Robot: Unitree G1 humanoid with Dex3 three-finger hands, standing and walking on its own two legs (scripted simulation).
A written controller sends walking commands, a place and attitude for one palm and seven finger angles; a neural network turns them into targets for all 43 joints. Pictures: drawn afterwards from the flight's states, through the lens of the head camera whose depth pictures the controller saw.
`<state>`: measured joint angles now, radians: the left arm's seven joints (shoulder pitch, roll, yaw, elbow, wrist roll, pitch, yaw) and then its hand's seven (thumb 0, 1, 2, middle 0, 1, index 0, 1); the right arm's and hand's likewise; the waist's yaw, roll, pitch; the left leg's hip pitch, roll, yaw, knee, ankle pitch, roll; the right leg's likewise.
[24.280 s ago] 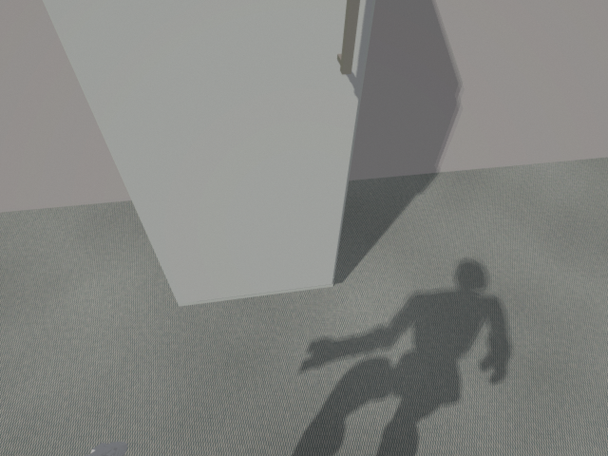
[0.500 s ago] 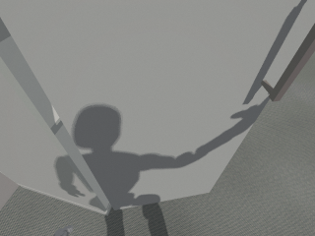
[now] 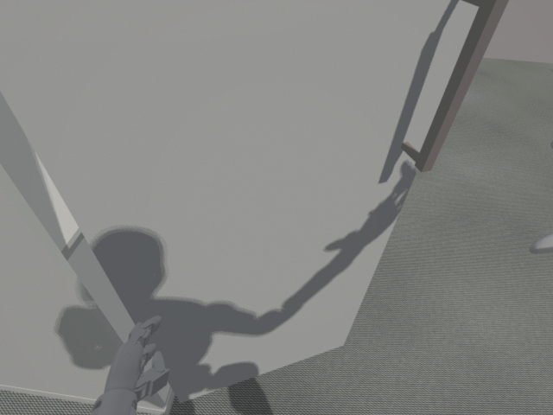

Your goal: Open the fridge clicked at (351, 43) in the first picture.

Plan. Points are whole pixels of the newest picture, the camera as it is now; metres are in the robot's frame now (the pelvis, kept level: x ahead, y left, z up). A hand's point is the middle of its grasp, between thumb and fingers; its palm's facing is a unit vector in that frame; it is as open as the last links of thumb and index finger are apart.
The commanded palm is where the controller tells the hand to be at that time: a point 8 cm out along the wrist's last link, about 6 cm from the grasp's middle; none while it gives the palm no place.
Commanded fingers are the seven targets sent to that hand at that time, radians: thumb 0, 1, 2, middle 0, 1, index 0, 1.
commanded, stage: slip the hand off the handle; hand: right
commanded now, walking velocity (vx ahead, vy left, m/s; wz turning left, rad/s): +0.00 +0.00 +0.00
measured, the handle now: (442, 91) +0.46 -0.22 +0.28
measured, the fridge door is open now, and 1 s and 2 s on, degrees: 63 63 63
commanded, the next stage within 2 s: draw the hand back to the body in 0.34 s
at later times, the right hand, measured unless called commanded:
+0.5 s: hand out of the picture +0.30 -0.32 +0.25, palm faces +0.25 +0.94 -0.22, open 14.7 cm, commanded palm +0.26 -0.36 +0.25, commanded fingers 0.00 0.55 -0.20 0.25 1.15 0.25 1.15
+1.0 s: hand out of the picture +0.24 -0.31 +0.21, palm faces +0.15 +0.97 -0.17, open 14.5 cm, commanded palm +0.20 -0.34 +0.22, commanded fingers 0.00 0.26 -0.34 0.24 0.98 0.24 0.98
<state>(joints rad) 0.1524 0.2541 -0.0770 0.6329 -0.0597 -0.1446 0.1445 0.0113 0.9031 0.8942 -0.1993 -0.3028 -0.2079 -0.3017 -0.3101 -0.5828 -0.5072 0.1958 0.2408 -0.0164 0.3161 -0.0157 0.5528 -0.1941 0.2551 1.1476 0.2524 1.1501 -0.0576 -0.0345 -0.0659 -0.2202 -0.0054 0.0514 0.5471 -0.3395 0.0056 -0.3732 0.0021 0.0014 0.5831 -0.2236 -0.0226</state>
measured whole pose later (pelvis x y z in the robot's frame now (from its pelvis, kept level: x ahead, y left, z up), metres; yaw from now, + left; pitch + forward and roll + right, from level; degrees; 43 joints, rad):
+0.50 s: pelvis +0.00 +0.01 +0.00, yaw +1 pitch +2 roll +1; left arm 0.26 0.29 -0.05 0.69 -0.07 -0.17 0.15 0.01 0.90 0.89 -0.20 -0.30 -0.21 -0.30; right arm -0.30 -0.67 -0.62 0.34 0.29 -0.07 0.43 -0.02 0.55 -0.19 0.26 1.15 0.25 1.15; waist -0.02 -0.05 -0.07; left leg -0.28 -0.03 0.04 0.59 -0.35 0.02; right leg -0.43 -0.03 0.00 0.64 -0.25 -0.01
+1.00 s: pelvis +0.00 -0.01 +0.00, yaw -1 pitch -2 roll +2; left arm 0.13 0.25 -0.11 0.60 -0.08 -0.26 0.12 0.01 0.90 0.89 -0.20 -0.30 -0.21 -0.30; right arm -0.05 -0.53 -0.49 -0.09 0.32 0.31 0.41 -0.02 0.50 -0.22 0.25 1.12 0.25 1.12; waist -0.10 -0.05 -0.07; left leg -0.14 0.01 0.06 0.54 -0.35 -0.01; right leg -0.31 0.02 0.00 0.60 -0.25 -0.04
